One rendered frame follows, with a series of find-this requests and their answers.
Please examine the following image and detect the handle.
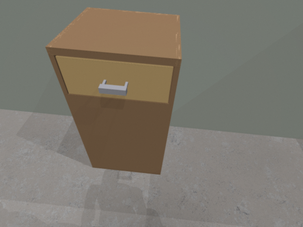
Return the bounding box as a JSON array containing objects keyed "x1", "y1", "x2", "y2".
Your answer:
[{"x1": 98, "y1": 79, "x2": 128, "y2": 96}]

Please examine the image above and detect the drawer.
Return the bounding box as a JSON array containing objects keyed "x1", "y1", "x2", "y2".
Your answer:
[{"x1": 56, "y1": 56, "x2": 173, "y2": 103}]

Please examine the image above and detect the cabinet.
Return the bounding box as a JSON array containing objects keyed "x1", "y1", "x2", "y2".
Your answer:
[{"x1": 45, "y1": 7, "x2": 182, "y2": 175}]

